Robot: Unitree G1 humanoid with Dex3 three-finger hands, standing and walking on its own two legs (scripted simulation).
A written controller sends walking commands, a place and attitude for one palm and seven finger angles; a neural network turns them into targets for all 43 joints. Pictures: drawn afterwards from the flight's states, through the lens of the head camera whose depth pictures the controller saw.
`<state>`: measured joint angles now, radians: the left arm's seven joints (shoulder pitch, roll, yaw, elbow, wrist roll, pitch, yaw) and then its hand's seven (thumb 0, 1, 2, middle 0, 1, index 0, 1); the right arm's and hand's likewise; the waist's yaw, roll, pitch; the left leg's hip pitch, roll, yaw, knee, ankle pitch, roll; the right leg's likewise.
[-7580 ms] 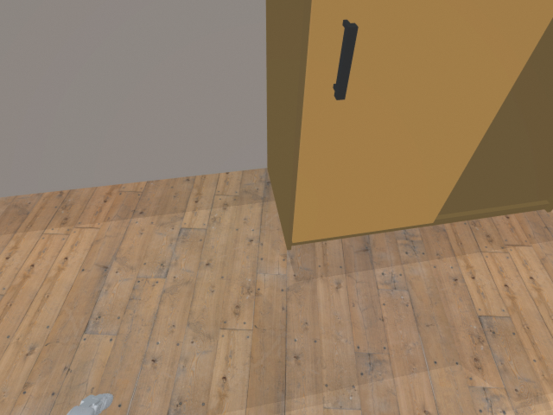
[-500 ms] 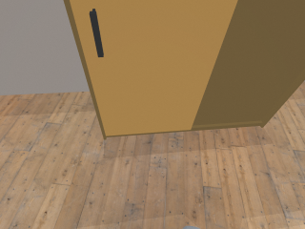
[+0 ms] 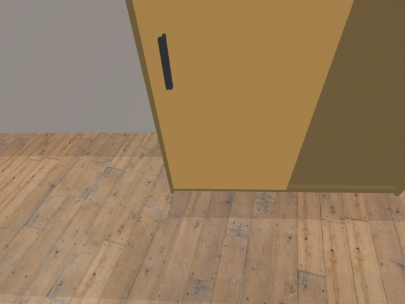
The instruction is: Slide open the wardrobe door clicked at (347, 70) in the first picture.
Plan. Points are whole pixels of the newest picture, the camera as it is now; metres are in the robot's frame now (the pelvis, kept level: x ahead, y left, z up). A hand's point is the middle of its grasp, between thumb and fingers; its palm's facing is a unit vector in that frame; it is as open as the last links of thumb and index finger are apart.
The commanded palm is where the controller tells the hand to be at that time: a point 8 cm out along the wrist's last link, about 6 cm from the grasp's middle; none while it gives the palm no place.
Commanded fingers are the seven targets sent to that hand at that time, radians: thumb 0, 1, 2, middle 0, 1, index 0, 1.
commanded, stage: take the last steps up to it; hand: left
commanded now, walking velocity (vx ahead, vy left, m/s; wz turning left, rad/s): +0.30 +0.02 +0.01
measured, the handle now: (166, 62) +0.85 +0.20 +0.08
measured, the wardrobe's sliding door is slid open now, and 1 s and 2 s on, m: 0.00 0.00 0.00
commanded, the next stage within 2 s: come to a stop and stand still in 0.96 s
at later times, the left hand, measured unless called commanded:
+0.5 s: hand (101, 299) +0.17 +0.27 -0.18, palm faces +0.04 -0.99 -0.17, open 7.3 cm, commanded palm none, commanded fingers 0.00 0.90 0.90 -0.20 -0.30 -0.20 -0.30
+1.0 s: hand (145, 228) +0.35 +0.21 -0.18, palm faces +0.01 -0.98 -0.22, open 7.1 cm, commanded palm none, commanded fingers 0.00 0.90 0.90 -0.20 -0.30 -0.20 -0.30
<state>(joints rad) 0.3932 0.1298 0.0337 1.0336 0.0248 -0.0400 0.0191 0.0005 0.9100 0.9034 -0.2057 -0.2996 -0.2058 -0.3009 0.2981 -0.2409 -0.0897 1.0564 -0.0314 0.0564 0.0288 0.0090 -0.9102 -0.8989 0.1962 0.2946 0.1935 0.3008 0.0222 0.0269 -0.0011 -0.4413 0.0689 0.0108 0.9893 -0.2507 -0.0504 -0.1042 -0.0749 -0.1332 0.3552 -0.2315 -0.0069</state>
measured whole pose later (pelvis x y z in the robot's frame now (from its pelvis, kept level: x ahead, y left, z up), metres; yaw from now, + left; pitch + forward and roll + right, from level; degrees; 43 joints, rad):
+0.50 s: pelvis +0.12 +0.08 -0.01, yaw -2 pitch -2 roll +0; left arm 0.24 0.20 0.08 1.04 0.03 0.01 -0.01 0.00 0.91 0.90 -0.20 -0.30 -0.20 -0.30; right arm 0.37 -0.13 -0.03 1.09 -0.01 -0.07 -0.03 -0.01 -0.94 -0.90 0.20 0.30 0.20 0.30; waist 0.01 -0.05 0.01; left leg 0.00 -0.01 0.17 0.30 -0.28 0.04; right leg -0.59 -0.12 -0.06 1.08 -0.16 0.03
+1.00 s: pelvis +0.30 +0.02 -0.01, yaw -2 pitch -1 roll -1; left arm 0.22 0.17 0.06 1.06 0.02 -0.05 0.03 -0.02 0.95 0.90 -0.20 -0.30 -0.20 -0.30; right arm 0.25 -0.16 -0.06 1.05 -0.02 -0.01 -0.01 0.01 -0.92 -0.90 0.20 0.29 0.19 0.30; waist -0.02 0.02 0.05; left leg -0.49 0.12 0.08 0.95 -0.33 -0.02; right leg -0.22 0.00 -0.18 0.45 -0.21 -0.06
